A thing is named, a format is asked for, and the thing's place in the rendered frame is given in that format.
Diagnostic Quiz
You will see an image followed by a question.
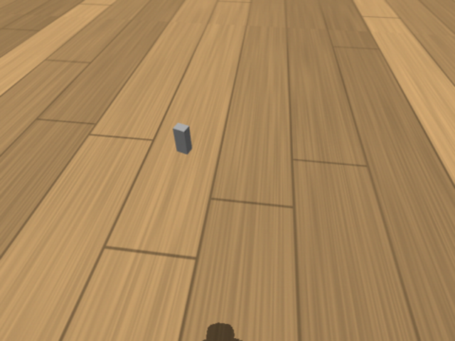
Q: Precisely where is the carton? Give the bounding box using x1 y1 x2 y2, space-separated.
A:
173 123 192 155

